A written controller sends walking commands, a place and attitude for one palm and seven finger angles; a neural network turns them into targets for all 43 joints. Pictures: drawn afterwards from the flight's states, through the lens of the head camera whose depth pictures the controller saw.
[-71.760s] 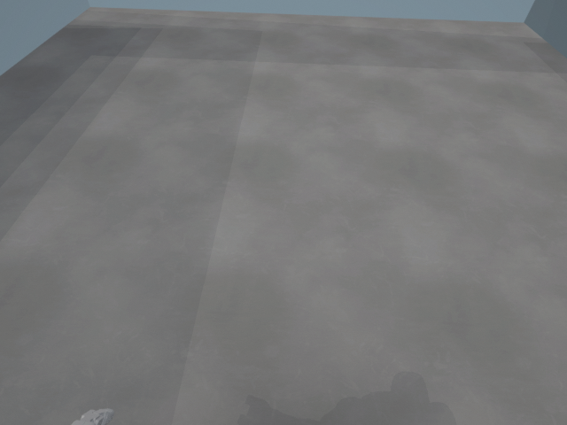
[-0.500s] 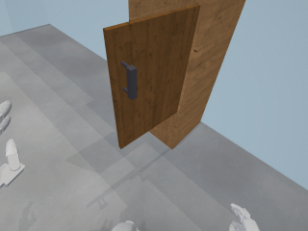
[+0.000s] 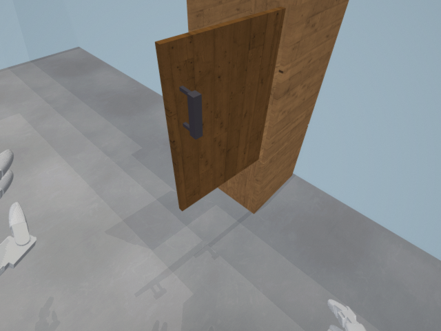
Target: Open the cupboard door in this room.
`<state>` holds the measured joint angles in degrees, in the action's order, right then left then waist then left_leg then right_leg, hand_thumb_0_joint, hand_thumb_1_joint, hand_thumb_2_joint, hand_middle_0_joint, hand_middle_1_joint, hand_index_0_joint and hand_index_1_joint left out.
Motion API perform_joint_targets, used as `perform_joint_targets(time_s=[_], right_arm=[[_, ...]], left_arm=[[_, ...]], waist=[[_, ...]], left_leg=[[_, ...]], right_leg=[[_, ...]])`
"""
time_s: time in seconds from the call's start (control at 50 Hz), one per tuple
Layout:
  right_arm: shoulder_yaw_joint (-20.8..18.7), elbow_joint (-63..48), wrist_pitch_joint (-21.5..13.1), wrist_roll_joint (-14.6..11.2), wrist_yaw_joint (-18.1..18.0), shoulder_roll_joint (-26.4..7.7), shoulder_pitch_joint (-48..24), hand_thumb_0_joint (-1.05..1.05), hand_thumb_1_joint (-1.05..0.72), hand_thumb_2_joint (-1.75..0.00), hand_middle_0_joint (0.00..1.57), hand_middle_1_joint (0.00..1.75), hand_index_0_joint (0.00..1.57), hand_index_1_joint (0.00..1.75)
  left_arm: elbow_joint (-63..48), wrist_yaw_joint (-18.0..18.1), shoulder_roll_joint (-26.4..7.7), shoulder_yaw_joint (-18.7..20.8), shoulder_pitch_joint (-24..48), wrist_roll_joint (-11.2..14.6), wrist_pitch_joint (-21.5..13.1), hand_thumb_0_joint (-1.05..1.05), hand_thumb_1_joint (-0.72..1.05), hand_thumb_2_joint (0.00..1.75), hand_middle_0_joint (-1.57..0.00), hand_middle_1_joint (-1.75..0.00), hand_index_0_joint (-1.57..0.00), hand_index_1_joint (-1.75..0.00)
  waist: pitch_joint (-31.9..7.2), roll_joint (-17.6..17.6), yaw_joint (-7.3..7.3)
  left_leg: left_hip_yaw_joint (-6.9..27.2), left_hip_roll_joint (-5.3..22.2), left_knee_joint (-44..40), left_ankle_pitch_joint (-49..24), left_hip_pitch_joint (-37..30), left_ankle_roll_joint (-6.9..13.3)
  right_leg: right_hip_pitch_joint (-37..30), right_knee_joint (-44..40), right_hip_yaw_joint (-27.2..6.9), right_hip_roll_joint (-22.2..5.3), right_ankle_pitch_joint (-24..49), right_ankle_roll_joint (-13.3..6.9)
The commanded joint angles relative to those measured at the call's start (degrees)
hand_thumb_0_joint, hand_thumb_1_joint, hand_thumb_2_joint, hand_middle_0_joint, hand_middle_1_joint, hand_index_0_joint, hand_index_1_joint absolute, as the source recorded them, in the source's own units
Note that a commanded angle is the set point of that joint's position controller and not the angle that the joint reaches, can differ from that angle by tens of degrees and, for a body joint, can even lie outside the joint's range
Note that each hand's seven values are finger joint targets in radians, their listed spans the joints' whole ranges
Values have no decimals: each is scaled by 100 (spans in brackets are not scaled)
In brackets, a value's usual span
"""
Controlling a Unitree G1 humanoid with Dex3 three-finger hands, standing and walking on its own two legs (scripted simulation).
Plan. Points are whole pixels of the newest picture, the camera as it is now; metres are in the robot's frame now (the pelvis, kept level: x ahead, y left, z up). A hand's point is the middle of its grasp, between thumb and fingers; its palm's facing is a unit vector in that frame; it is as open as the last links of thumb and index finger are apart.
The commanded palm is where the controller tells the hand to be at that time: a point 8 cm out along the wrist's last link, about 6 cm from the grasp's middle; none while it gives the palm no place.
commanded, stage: let the arm hang, fingers relaxed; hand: left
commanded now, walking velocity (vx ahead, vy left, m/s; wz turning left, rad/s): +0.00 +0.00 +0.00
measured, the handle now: (190, 112) +0.59 +0.12 +0.09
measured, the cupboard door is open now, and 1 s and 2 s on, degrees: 84 84 84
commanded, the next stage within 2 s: look to check the result in 1.20 s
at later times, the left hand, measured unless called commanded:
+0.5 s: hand out of the picture +0.02 +0.18 -0.17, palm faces +0.07 -0.98 -0.19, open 6.9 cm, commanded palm none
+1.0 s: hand out of the picture -0.03 +0.15 -0.17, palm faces +0.06 -0.99 -0.16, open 7.4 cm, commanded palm none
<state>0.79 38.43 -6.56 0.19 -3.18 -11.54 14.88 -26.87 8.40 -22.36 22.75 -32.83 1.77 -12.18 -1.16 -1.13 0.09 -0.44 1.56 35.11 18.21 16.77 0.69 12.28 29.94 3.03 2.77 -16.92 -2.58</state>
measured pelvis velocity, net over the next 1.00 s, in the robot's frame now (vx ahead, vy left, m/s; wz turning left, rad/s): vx -0.01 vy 0.00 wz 0.03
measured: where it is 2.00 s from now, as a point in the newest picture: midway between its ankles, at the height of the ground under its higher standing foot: outside the picture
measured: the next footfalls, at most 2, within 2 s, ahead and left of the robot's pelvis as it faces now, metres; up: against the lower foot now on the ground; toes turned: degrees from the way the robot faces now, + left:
none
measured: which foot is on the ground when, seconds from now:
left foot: down 0.00-1.00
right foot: down 0.00-1.00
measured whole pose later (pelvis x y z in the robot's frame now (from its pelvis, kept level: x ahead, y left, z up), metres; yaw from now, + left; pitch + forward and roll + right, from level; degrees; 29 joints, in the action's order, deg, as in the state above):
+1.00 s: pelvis -0.01 +0.00 +0.01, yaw +2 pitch -2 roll +0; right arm 0.1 65.9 0.6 1.4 -1.8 -6.7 17.4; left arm 66.0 1.7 -6.3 0.1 -16.2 -0.7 -0.1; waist 2.1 -0.6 -0.6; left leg 0.3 -0.8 24.3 10.0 12.5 0.7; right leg 9.9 24.8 1.5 1.1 -13.1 -1.6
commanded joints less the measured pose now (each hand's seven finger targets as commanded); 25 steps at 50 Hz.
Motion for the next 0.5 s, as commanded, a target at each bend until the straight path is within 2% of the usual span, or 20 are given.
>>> perform_joint_targets(time_s=[0.0,0.02,0.04,0.06,0.08,0.1,0.12,0.14,0.16,0.18,0.2,0.22,0.24,0.26,0.28,0.32,0.36,0.38,0.4,0.48], right_arm=[[-297,-973,-308,-26,-136,-758,-759,0,-90,-90,20,30,20,30],[-269,-950,-329,-16,-162,-744,-801,0,-90,-90,20,30,20,30],[-210,-983,-323,-17,-164,-683,-794,0,-90,-90,20,30,20,30],[-205,-1000,-344,-18,-161,-693,-794,0,-90,-90,20,30,20,30],[-578,404,-397,24,356,-1715,-921,0,-90,-90,20,30,20,30],[-539,337,29,8,334,-1257,-456,0,-90,-90,20,30,20,30],[-481,320,134,95,294,-1123,-403,0,-90,-90,20,30,20,30],[-422,254,203,129,272,-1120,-418,0,-90,-90,20,30,20,30],[-386,240,245,161,265,-1137,-501,0,-90,-90,20,30,20,30],[-367,285,274,153,266,-1133,-593,0,-90,-90,20,30,20,30],[-368,366,299,116,280,-1079,-610,0,-90,-90,20,30,20,30],[-367,453,361,95,287,-1048,-609,0,-90,-90,20,30,20,30],[-354,617,455,118,280,-982,-597,0,-90,-90,20,30,20,30],[-328,790,527,142,277,-890,-538,0,-90,-90,20,30,20,30],[-277,943,582,141,274,-768,-469,0,-90,-90,20,30,20,30],[-202,1226,603,132,251,-719,-489,0,-90,-90,20,30,20,30],[-149,1514,606,113,202,-629,-489,0,-90,-90,20,30,20,30],[-186,1599,614,153,175,-541,-451,0,-90,-90,20,30,20,30],[-184,1703,629,142,170,-491,-384,0,-90,-90,20,30,20,30],[-194,2075,668,106,147,-444,-22,0,-90,-90,20,30,20,30]], left_arm=[[-1067,147,-1067,674,827,45,-315,0,90,90,-20,-30,-20,-30],[-944,120,-1140,747,743,26,-319,0,90,90,-20,-30,-20,-30],[-1036,113,-1050,643,835,-20,-335,0,90,90,-20,-30,-20,-30],[-1145,112,-1058,624,951,-46,-362,0,90,90,-20,-30,-20,-30],[3431,-683,235,-1576,941,-465,652,0,90,90,-20,-30,-20,-30],[3650,-779,432,-1491,803,-376,1126,0,90,90,-20,-30,-20,-30],[3804,-791,638,-1659,938,-374,1210,0,90,90,-20,-30,-20,-30],[4047,-799,605,-1696,1073,-362,1219,0,90,90,-20,-30,-20,-30],[4375,-809,508,-1715,1180,-378,1181,0,90,90,-20,-30,-20,-30],[4781,-804,346,-1704,1193,-388,1142,0,90,90,-20,-30,-20,-30],[5182,-798,139,-1714,1340,-397,1101,0,90,90,-20,-30,-20,-30],[5564,-798,-30,-1753,1605,-384,1077,0,90,90,-20,-30,-20,-30],[5950,-786,-79,-1818,1857,-358,1085,0,90,90,-20,-30,-20,-30],[6295,-765,-20,-1902,2042,-326,1103,0,90,90,-20,-30,-20,-30],[6601,-745,47,-1981,2144,-303,1130,0,90,90,-20,-30,-20,-30],[7185,-711,194,-2069,2113,-262,1146,0,90,90,-20,-30,-20,-30],[7749,-699,335,-2101,1912,-232,1158,0,90,90,-20,-30,-20,-30],[7895,-685,544,-2002,1774,-260,1156,0,90,90,-20,-30,-20,-30],[8053,-685,514,-2010,1749,-253,1158,0,90,90,-20,-30,-20,-30],[8522,-690,541,-2089,1777,-216,1135,0,90,90,-20,-30,-20,-30]], waist=[[14,-86,-49],[43,-529,-31],[174,-768,-25],[170,-857,-3],[539,-871,-249],[119,-761,-106],[-111,-329,-47],[-229,-87,-34],[-318,211,49],[-464,663,142],[-533,1092,97],[-492,1404,-1],[-344,1438,-81],[-253,1121,-143],[-216,698,-186],[-246,-226,-116],[-123,-590,-29],[-108,-801,3],[-69,-865,-9],[79,-238,-56]], left_leg=[[429,323,-1167,-1045,-607,129],[707,515,-1455,-908,-526,186],[1000,682,-1724,-981,-245,268],[1071,772,-1819,-1094,-56,296],[1087,734,-934,-2312,457,429],[898,820,-1042,-2895,222,494],[1055,977,-1009,-3099,111,591],[1325,1076,-1088,-2887,217,731],[1322,1003,-994,-2953,191,717],[1130,772,-770,-2868,268,568],[788,434,-579,-2411,267,328],[496,153,-417,-1798,88,151],[337,-9,-362,-1275,-64,69],[292,-36,-441,-1127,-279,32],[297,-9,-629,-1233,-445,13],[531,200,-1031,-1742,-611,48],[647,289,-1248,-1576,-419,99],[642,288,-1286,-1349,-393,105],[643,282,-1339,-1201,-360,103],[619,302,-1384,-1077,-480,80]], right_leg=[[212,-593,-797,-644,551,46],[273,-475,-590,-467,396,187],[50,-252,-368,-336,505,272],[-168,-129,-269,-299,604,306],[648,811,-27,-561,996,229],[582,914,-229,-523,85,220],[568,954,-236,-420,-394,194],[440,914,-286,-412,-613,206],[170,601,-314,-434,-267,178],[-309,176,-403,-534,748,136],[-509,-97,-720,-817,1594,35],[-320,-366,-1033,-1142,1956,-135],[-100,-588,-1198,-1355,2122,-284],[43,-654,-1221,-1383,2157,-346],[76,-660,-1110,-1283,1962,-284],[-82,-590,-871,-917,1417,-57],[-343,-748,-794,-814,1017,9],[-384,-868,-758,-809,894,-23],[-415,-933,-761,-813,831,-43],[-323,-1167,-745,-841,625,-62]])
